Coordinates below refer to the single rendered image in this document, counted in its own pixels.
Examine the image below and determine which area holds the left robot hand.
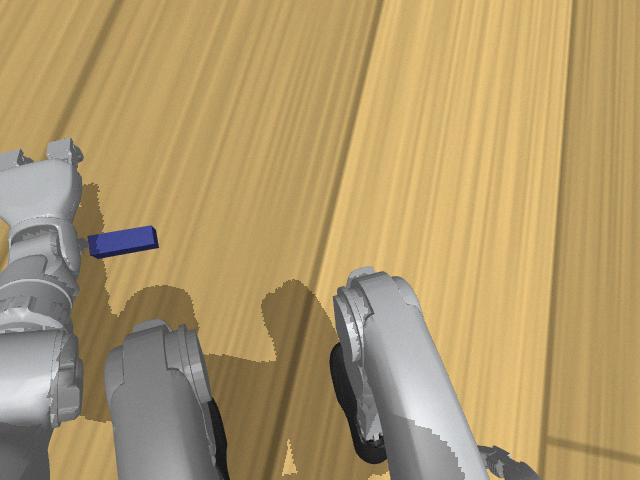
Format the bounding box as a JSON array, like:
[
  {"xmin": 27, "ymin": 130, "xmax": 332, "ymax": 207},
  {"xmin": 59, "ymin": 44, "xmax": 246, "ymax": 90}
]
[{"xmin": 0, "ymin": 137, "xmax": 89, "ymax": 255}]

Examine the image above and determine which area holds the left robot arm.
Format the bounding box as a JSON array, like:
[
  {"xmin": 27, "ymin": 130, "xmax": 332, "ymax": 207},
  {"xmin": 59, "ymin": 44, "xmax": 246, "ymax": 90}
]
[{"xmin": 0, "ymin": 217, "xmax": 83, "ymax": 480}]

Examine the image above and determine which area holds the right robot foot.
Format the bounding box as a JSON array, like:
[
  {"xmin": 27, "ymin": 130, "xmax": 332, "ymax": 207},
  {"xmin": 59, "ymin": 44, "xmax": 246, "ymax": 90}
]
[{"xmin": 330, "ymin": 342, "xmax": 387, "ymax": 464}]

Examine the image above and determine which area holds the right robot hand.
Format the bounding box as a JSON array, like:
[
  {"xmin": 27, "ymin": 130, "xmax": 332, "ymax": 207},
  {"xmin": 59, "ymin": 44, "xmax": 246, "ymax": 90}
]
[{"xmin": 477, "ymin": 445, "xmax": 543, "ymax": 480}]

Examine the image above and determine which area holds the small box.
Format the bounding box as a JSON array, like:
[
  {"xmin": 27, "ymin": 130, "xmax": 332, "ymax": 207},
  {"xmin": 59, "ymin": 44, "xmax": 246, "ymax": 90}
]
[{"xmin": 87, "ymin": 225, "xmax": 159, "ymax": 259}]

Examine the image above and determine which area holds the left robot foot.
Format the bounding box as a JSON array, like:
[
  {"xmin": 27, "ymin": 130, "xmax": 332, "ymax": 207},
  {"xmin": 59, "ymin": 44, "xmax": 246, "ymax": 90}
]
[{"xmin": 207, "ymin": 397, "xmax": 230, "ymax": 480}]

